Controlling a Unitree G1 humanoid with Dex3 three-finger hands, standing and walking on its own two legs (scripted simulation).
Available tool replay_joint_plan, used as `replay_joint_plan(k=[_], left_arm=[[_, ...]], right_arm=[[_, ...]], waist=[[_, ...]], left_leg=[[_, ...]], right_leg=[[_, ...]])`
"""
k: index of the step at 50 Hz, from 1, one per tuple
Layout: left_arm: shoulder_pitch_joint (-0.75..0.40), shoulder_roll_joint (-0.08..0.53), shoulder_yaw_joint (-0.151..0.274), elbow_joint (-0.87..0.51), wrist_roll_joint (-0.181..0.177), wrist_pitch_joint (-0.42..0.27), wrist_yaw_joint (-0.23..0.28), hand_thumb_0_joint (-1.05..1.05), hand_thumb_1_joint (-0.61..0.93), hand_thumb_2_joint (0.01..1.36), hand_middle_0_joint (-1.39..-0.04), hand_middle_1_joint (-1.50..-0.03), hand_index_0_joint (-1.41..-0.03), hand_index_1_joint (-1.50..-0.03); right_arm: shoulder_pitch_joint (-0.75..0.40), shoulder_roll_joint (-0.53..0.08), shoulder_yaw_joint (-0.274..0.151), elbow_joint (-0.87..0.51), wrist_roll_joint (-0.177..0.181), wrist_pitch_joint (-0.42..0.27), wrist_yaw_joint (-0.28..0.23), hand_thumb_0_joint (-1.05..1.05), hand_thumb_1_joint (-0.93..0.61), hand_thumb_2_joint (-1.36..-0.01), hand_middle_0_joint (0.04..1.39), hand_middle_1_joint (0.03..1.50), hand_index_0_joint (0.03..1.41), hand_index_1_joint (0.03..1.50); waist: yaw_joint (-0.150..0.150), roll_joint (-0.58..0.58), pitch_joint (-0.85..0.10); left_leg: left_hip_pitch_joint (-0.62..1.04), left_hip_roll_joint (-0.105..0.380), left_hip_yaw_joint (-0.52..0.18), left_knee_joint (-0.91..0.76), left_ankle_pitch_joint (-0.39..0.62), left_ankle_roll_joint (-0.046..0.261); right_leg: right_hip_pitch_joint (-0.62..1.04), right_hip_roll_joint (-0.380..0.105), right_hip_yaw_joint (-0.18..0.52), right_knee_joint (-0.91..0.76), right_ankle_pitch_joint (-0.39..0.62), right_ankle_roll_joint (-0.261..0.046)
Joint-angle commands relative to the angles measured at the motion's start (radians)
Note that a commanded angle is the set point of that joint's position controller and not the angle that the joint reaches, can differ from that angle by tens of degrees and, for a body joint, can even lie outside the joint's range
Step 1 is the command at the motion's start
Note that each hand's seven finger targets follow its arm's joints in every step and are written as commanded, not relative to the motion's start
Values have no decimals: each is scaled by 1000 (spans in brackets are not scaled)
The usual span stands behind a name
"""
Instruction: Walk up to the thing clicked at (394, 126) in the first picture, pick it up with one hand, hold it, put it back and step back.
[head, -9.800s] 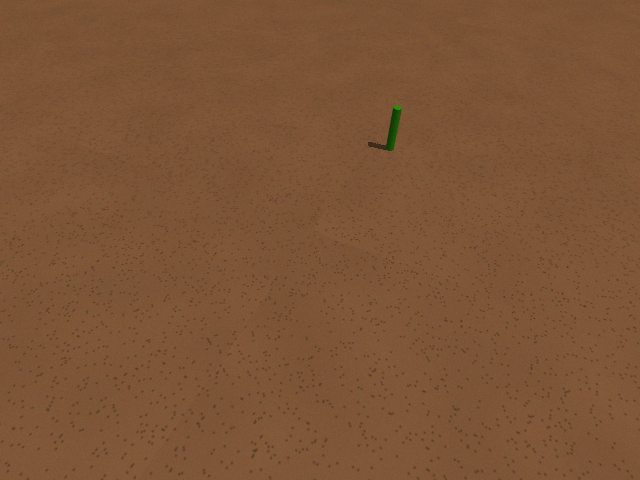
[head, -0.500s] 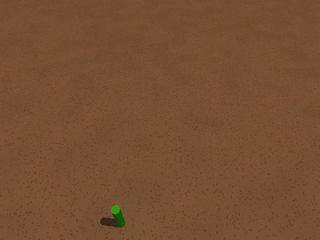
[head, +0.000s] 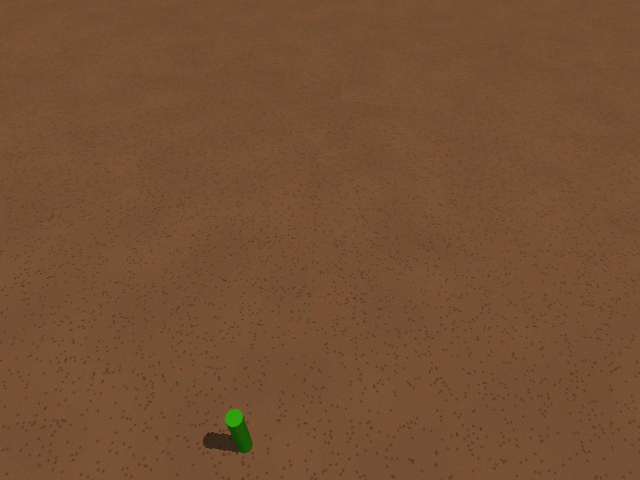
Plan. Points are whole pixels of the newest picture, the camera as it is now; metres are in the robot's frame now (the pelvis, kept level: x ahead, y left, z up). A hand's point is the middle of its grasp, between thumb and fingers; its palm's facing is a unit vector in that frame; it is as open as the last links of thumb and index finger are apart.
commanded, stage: stand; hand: left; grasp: from the side
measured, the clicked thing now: (240, 432) +0.37 +0.20 -0.66
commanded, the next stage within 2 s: go down in 0.64 s
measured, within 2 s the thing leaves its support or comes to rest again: neither
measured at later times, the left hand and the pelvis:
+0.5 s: hand out of the picture +0.07 +0.25 -0.16, palm faces -0.03 -0.94 -0.34, open 7.4 cm; pelvis +0.00 +0.00 +0.00, yaw +0 degrees
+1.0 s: hand out of the picture +0.16 +0.26 -0.17, palm faces +0.05 -0.95 -0.31, open 11.3 cm; pelvis -0.01 +0.00 -0.02, yaw +0 degrees
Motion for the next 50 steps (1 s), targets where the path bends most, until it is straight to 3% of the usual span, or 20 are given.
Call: replay_joint_plan(k=[1, 17, 31, 36, 37, 38, 39, 40, 41, 43, 44, 45, 47, 48, 50], left_arm=[[-39, 215, 41, -59, -3, -18, 20, 0, 900, 900, -200, -300, -200, -301], [-32, 220, 45, -64, -2, -18, 22, 0, 900, 900, -200, -300, -200, -301], [-33, 222, 50, -65, -3, -12, 21, 0, 900, 900, -200, -300, -200, -301], [-31, 214, 46, -68, -2, -16, 21, 0, 900, 900, -200, -300, -200, -301], [-34, 217, 47, -68, -2, -16, 21, 0, 820, 820, -280, -274, -280, -323], [-384, 55, 56, -419, -55, -108, 37, 0, 740, 740, -200, -194, -200, -243], [-484, 92, 69, -338, -55, -100, 44, 0, 660, 660, -120, -114, -120, -163], [-325, 176, 130, -164, -36, -61, 50, 0, 580, 580, -40, -34, -40, -83], [-230, 186, 153, -107, -32, -44, 38, 0, 500, 500, -15, -26, -14, -25], [-330, 280, 201, -199, 1, -54, 21, 0, 340, 340, -18, -51, -24, -43], [-265, 293, 229, -161, 23, -46, 8, 0, 268, 260, -17, -48, -25, -38], [-168, 253, 226, -79, 39, -29, -7, 0, 242, 211, -19, -65, -28, -55], [-56, 272, 286, -118, 62, -10, -22, 0, 142, 182, -29, -55, -34, -49], [-79, 271, 297, -179, 60, -3, -23, 0, 77, 142, -44, -46, -48, -40], [-62, 212, 268, -187, 56, 35, -29, 0, 3, 137, -48, -63, -51, -57]], right_arm=[[-39, -219, -35, -60, 6, -19, -12, 0, -900, -900, 200, 300, 200, 300], [-44, -215, -36, -67, 7, -17, -12, 0, -900, -900, 200, 300, 200, 300], [-39, -217, -36, -70, 5, -18, -12, 0, -900, -900, 200, 300, 200, 300], [-35, -221, -37, -72, 7, -18, -12, 0, -900, -900, 200, 300, 200, 300], [-32, -218, -37, -71, 6, -18, -13, 0, -980, -913, 210, 294, 204, 294], [-17, -43, 5, -353, 71, -68, -33, 0, -1002, -926, 198, 300, 199, 300], [38, -71, 2, -291, 72, -68, -42, 0, -1006, -930, 198, 300, 199, 300], [66, -99, -13, -278, 66, -58, -47, 0, -1013, -934, 198, 300, 199, 300], [72, -106, -28, -309, 67, -50, -46, 0, -989, -927, 198, 300, 199, 300], [110, -107, -57, -349, 54, -58, -58, 0, -997, -926, 198, 300, 199, 300], [112, -104, -68, -369, 44, -64, -55, 0, -986, -923, 199, 300, 199, 300], [144, -97, -72, -372, 37, -64, -50, 0, -987, -922, 199, 300, 200, 300], [144, -89, -89, -414, 29, -66, -40, 0, -969, -918, 199, 300, 199, 300], [141, -83, -91, -442, 30, -69, -39, 0, -967, -915, 199, 300, 199, 300], [122, -72, -83, -480, 35, -69, -36, 0, -949, -911, 199, 300, 200, 300]], waist=[[-2, -4, -80], [-1, -7, -80], [1, -2, -57], [-2, -5, -71], [-3, -13, -68], [-116, 4, -2], [-94, -27, -41], [-73, -58, -27], [-38, -64, -34], [-23, -44, -189], [-21, 1, -231], [-21, -15, -239], [37, 38, -315], [36, 54, -343], [24, 64, -284]], left_leg=[[-22, 118, -83, -55, 151, 29], [-14, 116, -83, -52, 172, 30], [-35, 111, -86, -72, 120, 27], [-23, 113, -84, -55, 153, 31], [-24, 111, -85, -58, 145, 30], [-135, -22, 42, 16, 8, 23], [-137, -26, 38, 37, -12, 26], [-183, -31, 36, 63, -41, 29], [-215, -28, 41, 100, -16, 26], [-226, -28, 35, 163, 34, 26], [-257, -33, 34, 197, 62, 22], [-301, -35, 26, 236, 80, 21], [-331, -45, 29, 278, 117, 13], [-324, -45, 29, 281, 124, 9], [-371, -40, 20, 292, 100, 4]], right_leg=[[45, -107, 83, -37, 128, -35], [57, -109, 82, -37, 158, -37], [51, -103, 80, -41, 85, -36], [57, -110, 81, -43, 131, -35], [53, -108, 79, -38, 123, -37], [-187, 25, -6, 23, 30, -25], [-145, 25, -15, 35, -4, -24], [-153, 28, -25, 47, -54, -30], [-161, 31, -29, 77, -50, -30], [-140, 25, -16, 147, 17, -26], [-142, 19, -12, 189, 54, -30], [-165, 22, -12, 226, 71, -32], [-145, 18, -4, 269, 93, -40], [-143, 19, -4, 282, 92, -42], [-199, 25, -10, 292, 52, -45]])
